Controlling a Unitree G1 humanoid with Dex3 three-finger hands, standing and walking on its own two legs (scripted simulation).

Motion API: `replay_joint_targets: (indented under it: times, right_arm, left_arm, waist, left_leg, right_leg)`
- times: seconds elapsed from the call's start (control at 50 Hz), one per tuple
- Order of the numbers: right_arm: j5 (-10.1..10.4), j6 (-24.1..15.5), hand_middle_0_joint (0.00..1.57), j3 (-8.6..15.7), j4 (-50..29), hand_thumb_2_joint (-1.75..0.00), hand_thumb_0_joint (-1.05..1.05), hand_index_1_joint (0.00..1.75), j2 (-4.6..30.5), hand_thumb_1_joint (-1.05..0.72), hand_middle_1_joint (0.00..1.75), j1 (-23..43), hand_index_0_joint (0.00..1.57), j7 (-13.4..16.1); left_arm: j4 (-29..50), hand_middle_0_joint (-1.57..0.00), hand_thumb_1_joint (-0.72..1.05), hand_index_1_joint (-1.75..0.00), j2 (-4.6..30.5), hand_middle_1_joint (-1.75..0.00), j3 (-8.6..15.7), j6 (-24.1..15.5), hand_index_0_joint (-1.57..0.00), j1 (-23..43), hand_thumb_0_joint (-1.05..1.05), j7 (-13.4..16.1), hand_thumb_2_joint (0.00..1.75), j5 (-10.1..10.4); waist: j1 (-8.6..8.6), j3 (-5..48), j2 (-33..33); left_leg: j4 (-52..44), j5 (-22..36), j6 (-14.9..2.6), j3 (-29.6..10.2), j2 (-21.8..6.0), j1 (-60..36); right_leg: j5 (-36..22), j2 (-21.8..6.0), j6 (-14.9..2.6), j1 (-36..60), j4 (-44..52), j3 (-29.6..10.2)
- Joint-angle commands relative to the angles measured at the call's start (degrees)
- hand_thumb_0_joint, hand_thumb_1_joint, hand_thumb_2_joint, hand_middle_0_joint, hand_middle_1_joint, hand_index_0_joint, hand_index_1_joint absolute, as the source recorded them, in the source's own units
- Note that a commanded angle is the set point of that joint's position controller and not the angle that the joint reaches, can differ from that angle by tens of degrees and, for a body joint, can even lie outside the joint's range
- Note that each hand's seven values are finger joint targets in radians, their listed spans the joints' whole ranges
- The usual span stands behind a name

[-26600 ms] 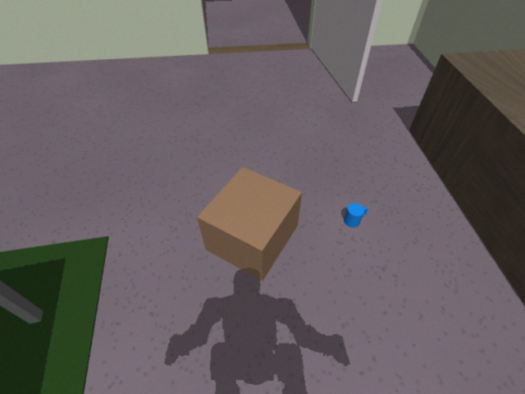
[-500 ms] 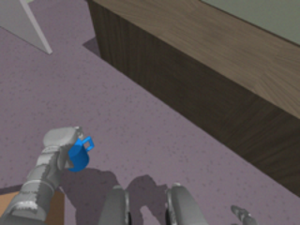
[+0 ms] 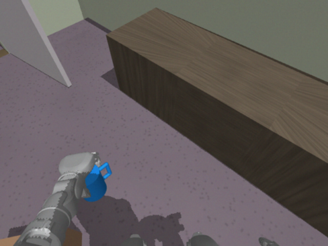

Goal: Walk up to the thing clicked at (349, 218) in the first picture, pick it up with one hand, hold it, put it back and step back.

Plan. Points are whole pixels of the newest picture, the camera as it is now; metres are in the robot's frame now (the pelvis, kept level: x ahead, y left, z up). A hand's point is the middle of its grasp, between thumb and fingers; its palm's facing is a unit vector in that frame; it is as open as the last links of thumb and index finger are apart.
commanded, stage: lift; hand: left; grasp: from above
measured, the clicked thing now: (95, 179) +0.34 +0.21 -0.14
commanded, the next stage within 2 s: hold in 0.04 s
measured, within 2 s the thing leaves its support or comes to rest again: neither
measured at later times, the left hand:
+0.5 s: hand (77, 171) +0.33 +0.23 -0.04, palm faces -0.46 -0.05 -0.89, open 10.0 cm
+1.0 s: hand (75, 176) +0.30 +0.22 -0.02, palm faces -0.47 -0.05 -0.88, open 10.0 cm
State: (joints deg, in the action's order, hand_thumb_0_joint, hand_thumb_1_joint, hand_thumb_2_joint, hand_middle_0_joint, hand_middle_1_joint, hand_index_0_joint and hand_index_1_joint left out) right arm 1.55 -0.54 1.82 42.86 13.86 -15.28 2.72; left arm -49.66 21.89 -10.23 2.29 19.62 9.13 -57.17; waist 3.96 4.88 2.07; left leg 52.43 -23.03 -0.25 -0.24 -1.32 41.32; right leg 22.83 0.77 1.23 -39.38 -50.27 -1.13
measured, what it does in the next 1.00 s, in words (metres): stands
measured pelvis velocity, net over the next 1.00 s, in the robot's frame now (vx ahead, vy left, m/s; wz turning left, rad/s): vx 0.01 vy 0.00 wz -0.01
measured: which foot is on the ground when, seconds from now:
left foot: down 0.00-1.00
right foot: down 0.00-1.00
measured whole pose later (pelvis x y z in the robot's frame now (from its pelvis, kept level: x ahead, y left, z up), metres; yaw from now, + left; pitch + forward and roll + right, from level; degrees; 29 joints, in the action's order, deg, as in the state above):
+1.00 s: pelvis +0.01 +0.00 +0.04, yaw +0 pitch +3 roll +0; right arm 2.7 2.5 2.5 39.9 14.9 -13.1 2.2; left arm -41.3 22.2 -11.8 0.5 14.3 1.6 -57.8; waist 1.1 1.6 2.5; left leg 33.9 -16.0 -0.2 1.2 -0.7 21.0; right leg 16.3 0.0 1.1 -20.1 -33.2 -2.4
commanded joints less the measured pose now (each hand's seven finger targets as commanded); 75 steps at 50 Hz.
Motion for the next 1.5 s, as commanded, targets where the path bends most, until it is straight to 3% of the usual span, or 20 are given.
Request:
replay_joint_targets:
  times: [0.0, 0.18, 0.22, 0.3, 0.52, 0.62, 0.68, 0.7, 0.78, 0.9, 1.04, 1.48]
  right_arm:
    - [0.2, -1.4, 0.20, 3.2, -4.9, -0.90, 0.00, 0.30, 8.8, -0.90, 0.30, -2.1, 0.20, 0.3]
    - [0.5, -0.4, 0.20, 3.6, -5.7, -0.90, 0.00, 0.30, 9.1, -0.90, 0.30, -1.2, 0.20, 0.0]
    - [0.6, -0.3, 0.20, 3.7, -5.8, -0.90, 0.00, 0.30, 9.2, -0.90, 0.30, -0.5, 0.20, 0.0]
    - [0.7, -0.3, 0.20, 3.9, -6.0, -0.90, 0.00, 0.30, 9.3, -0.89, 0.30, 0.2, 0.20, -0.1]
    - [0.9, 0.1, 0.20, 4.1, -7.4, -0.90, 0.00, 0.30, 9.7, -0.90, 0.30, 1.4, 0.20, -0.4]
    - [1.1, 0.3, 0.20, 3.8, -8.4, -0.90, 0.00, 0.30, 9.5, -0.90, 0.30, 2.6, 0.20, -0.4]
    - [1.2, 0.5, 0.20, 3.8, -9.0, -0.90, 0.00, 0.30, 9.6, -0.90, 0.30, 2.7, 0.20, -0.5]
    - [1.2, 0.6, 0.20, 3.7, -9.0, -0.90, 0.00, 0.30, 9.5, -0.90, 0.30, 3.1, 0.20, -0.5]
    - [1.3, 0.8, 0.20, 3.6, -9.3, -0.90, 0.00, 0.30, 9.3, -0.90, 0.30, 3.6, 0.20, -0.3]
    - [1.4, 0.9, 0.20, 3.4, -9.7, -0.90, 0.00, 0.30, 9.3, -0.90, 0.30, 4.9, 0.20, -0.2]
    - [1.6, 0.8, 0.20, 3.0, -10.4, -0.90, 0.00, 0.30, 9.0, -0.91, 0.30, 6.2, 0.20, -0.1]
    - [2.1, 0.6, 0.20, 2.2, -11.5, -0.90, 0.00, 0.30, 8.3, -0.91, 0.30, 9.2, 0.20, 0.7]
  left_arm:
    - [11.6, -1.00, 0.64, -0.85, 12.2, -0.85, 5.1, -0.1, -1.00, 17.2, 0.00, 1.9, 0.96, 0.3]
    - [13.3, -1.00, 0.64, -0.80, 12.0, -0.81, 4.4, -1.0, -1.01, 18.1, 0.00, 0.9, 0.93, -1.1]
    - [14.6, -0.99, 0.65, -0.81, 13.4, -0.82, 5.2, -1.3, -1.01, 18.1, 0.00, 0.7, 0.92, -1.3]
    - [15.3, -0.99, 0.65, -0.80, 11.9, -0.81, 4.4, -1.3, -1.01, 17.9, 0.00, 0.3, 0.93, -0.9]
    - [17.0, -0.99, 0.63, -0.78, 12.1, -0.78, 4.3, -1.2, -1.00, 16.7, 0.00, -1.8, 0.90, -0.5]
    - [17.6, -0.99, 0.65, -0.80, 12.7, -0.81, 4.5, -1.4, -1.01, 16.5, 0.00, -3.0, 0.91, -0.3]
    - [19.8, -0.97, 0.62, -0.80, 13.1, -0.82, 4.7, -1.5, -0.99, 16.9, 0.00, -3.7, 0.90, -0.6]
    - [19.1, -0.99, 0.62, -0.80, 13.1, -0.81, 4.7, -1.4, -1.00, 15.9, 0.00, -3.8, 0.94, -0.5]
    - [21.0, -1.01, 0.65, -0.81, 13.4, -0.81, 5.3, -1.7, -1.01, 16.5, 0.00, -4.3, 0.94, -0.4]
    - [20.4, -0.98, 0.62, -0.81, 13.0, -0.82, 4.9, -2.0, -0.99, 15.3, 0.00, -4.8, 0.92, -0.5]
    - [22.8, -0.98, 0.63, -0.83, 13.5, -0.84, 5.1, -2.1, -1.00, 15.9, 0.00, -5.4, 0.92, -0.1]
    - [28.2, -0.93, 0.59, -0.84, 13.6, -0.86, 5.3, -2.3, -0.96, 14.9, 0.00, -8.8, 0.91, 0.8]
  waist:
    - [-0.35, 18.9, 1.1]
    - [-0.18, 16.9, 0.6]
    - [-1.00, 17.3, 1.0]
    - [-0.88, 16.8, 2.0]
    - [-1.76, 15.5, 0.7]
    - [-2.06, 13.2, 1.2]
    - [-2.02, 14.7, 0.3]
    - [-2.80, 13.8, 0.4]
    - [-2.47, 14.0, -0.3]
    - [-2.79, 11.5, 0.1]
    - [-3.20, 11.2, -0.1]
    - [-4.22, 10.4, 0.3]
  left_leg:
    - [-9.2, 17.9, -0.01, -0.3, 1.6, -17.6]
    - [-13.0, 20.9, -0.06, 0.4, 2.0, -21.9]
    - [-13.6, 20.8, -0.14, 0.7, 2.3, -22.4]
    - [-15.6, 21.7, 0.42, 0.4, 1.9, -25.3]
    - [-18.0, 24.6, 0.21, 0.6, 1.8, -27.9]
    - [-20.0, 20.8, 0.20, 0.7, 1.8, -27.5]
    - [-20.2, 22.4, -0.10, 0.9, 1.8, -28.4]
    - [-20.5, 22.5, -0.05, 0.9, 1.9, -28.3]
    - [-20.9, 21.4, -0.56, 1.5, 2.3, -28.7]
    - [-22.9, 18.3, -0.13, 1.0, 2.0, -29.8]
    - [-23.8, 17.1, -0.49, 1.5, 2.3, -29.5]
    - [-26.7, 17.5, -0.40, 1.2, 2.0, -32.5]
  right_leg:
    - [-16.6, 1.3, -1.69, 9.8, 9.8, 0.7]
    - [-19.5, 1.3, -1.51, 13.6, 13.6, 0.6]
    - [-20.1, 1.1, -1.37, 15.1, 14.5, 0.1]
    - [-19.3, 1.4, -1.77, 15.6, 15.2, 0.7]
    - [-21.7, 1.5, -1.78, 18.6, 17.5, 0.7]
    - [-18.6, 1.5, -1.91, 19.2, 19.2, 0.5]
    - [-20.4, 1.4, -1.84, 20.8, 19.1, 0.4]
    - [-20.1, 1.4, -1.84, 21.1, 19.5, 0.5]
    - [-20.4, 1.1, -1.43, 22.0, 20.7, -0.2]
    - [-16.2, 1.2, -1.80, 21.0, 22.0, 0.4]
    - [-15.5, 0.9, -1.60, 22.9, 23.4, -0.2]
    - [-15.1, 1.1, -1.76, 24.7, 25.6, 0.1]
